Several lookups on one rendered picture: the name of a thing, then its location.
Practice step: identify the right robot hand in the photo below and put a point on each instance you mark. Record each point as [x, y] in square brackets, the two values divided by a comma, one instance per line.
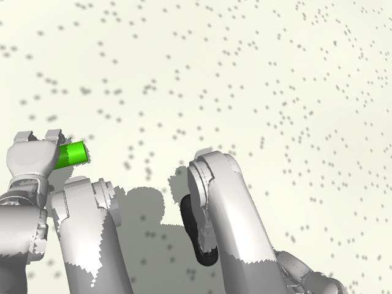
[294, 271]

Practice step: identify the can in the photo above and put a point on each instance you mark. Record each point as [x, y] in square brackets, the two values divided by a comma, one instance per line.
[71, 154]

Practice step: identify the left robot arm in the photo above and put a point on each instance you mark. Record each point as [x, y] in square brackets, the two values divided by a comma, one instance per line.
[23, 230]

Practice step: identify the right robot arm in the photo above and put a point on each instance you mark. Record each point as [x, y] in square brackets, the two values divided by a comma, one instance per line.
[318, 283]

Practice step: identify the right robot foot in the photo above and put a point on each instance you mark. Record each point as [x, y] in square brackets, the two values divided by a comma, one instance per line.
[190, 225]

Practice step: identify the left robot hand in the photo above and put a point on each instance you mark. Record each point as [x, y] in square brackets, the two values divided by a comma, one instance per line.
[28, 155]

